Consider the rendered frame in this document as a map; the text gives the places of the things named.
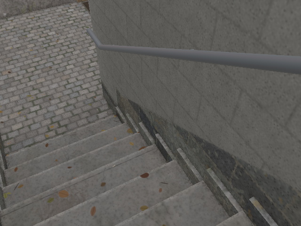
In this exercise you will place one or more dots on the stairs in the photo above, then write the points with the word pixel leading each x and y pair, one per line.
pixel 103 174

